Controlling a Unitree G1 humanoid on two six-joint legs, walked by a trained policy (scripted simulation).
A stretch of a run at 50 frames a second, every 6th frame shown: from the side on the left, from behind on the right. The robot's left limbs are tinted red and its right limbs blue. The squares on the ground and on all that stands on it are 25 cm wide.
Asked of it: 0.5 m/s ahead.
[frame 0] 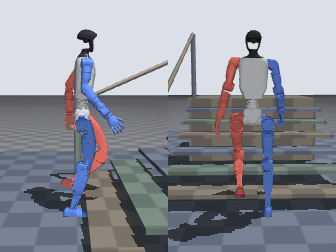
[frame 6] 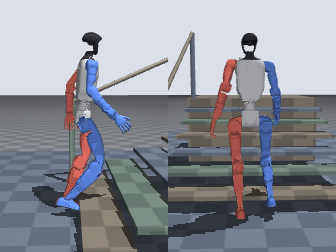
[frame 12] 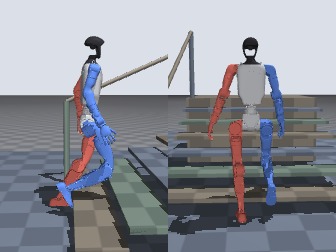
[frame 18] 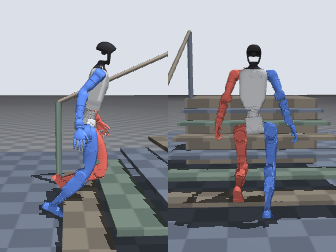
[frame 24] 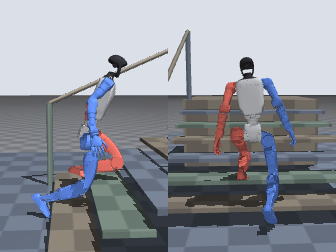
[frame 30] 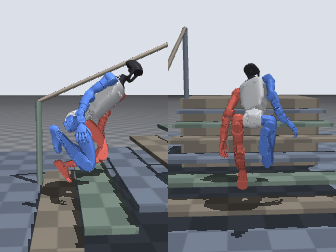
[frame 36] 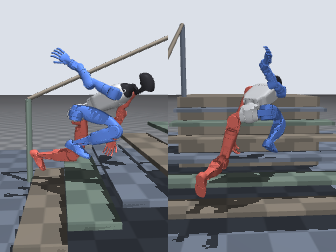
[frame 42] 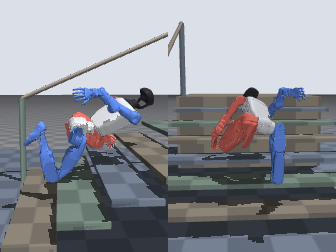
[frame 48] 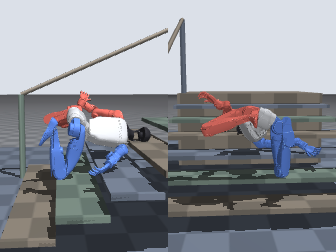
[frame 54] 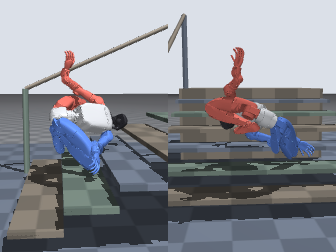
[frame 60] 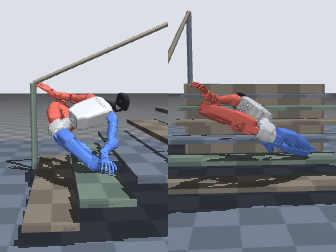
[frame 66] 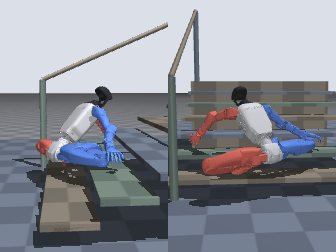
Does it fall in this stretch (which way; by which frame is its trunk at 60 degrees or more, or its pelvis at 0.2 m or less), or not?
yes: goes over forward and to its left; its trunk at 60 degrees or more by frame 36
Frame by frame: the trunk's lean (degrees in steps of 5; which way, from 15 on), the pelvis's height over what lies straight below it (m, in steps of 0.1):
0: 5, 0.8
6: 5, 0.7
12: 5, 0.6
18: 15 forward, 0.6
24: 25 forward, 0.4
30: 45 forward, 0.5
36: 65 forward and to its right, 0.5
42: 60 forward, 0.4
48: 95 forward, 0.3
54: 100 forward and to its left, 0.4
60: 75 forward and to its left, 0.4
66: 45 forward and to its left, 0.2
